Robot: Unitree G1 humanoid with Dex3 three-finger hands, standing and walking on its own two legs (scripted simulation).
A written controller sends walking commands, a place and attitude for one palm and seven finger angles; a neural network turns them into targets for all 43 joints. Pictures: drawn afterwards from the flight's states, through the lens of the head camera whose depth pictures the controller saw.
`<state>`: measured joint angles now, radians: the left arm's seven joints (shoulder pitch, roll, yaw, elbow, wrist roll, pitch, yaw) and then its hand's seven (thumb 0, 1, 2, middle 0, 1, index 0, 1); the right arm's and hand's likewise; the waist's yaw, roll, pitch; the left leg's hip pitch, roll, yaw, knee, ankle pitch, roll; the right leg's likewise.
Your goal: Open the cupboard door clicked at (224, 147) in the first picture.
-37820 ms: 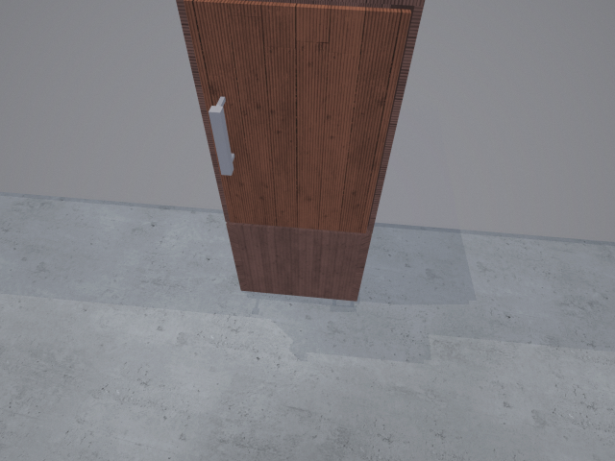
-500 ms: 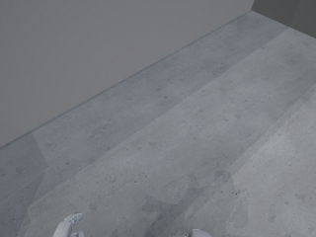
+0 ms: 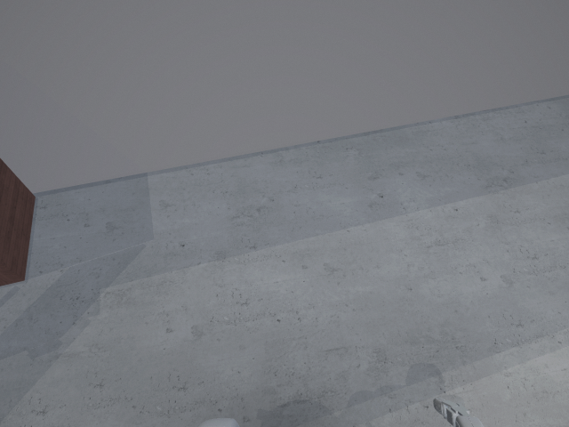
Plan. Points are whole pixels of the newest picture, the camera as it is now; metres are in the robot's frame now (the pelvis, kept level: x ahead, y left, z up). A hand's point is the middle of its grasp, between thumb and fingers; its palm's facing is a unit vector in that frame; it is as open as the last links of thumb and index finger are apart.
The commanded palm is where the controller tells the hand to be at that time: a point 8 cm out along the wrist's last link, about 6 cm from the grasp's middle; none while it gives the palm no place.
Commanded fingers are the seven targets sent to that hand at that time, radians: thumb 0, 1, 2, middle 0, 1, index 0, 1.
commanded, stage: turn to face it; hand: left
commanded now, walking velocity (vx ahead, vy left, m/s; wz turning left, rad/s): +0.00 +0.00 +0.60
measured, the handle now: out of the picture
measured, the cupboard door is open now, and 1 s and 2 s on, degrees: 44 44 44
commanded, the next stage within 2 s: take the last steps up to it in 1.68 s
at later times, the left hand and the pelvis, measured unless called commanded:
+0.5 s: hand out of the picture +0.08 +0.17 -0.13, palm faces +0.24 -0.92 -0.30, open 7.4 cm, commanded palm none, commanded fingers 0.00 0.90 0.90 -0.20 -0.30 -0.20 -0.30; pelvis +0.02 -0.05 +0.01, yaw +16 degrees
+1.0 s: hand out of the picture -0.06 +0.18 -0.17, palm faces +0.59 -0.76 -0.26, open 7.4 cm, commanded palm none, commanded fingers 0.00 0.90 0.90 -0.20 -0.30 -0.20 -0.30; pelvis +0.02 -0.03 +0.01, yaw +35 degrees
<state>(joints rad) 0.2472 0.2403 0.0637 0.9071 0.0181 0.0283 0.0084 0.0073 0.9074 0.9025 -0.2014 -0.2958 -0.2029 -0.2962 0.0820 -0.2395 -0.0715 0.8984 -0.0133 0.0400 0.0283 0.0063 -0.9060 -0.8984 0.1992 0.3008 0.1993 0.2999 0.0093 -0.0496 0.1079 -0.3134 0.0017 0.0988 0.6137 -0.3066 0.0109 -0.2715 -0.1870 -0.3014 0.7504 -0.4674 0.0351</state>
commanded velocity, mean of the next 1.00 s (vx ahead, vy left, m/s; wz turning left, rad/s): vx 0.00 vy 0.00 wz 0.60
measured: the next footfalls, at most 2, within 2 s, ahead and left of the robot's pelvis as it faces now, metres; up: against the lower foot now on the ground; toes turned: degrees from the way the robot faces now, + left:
right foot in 0.42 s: +0.07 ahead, -0.15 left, +0.00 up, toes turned +10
left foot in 0.86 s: +0.00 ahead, +0.07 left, +0.00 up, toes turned +36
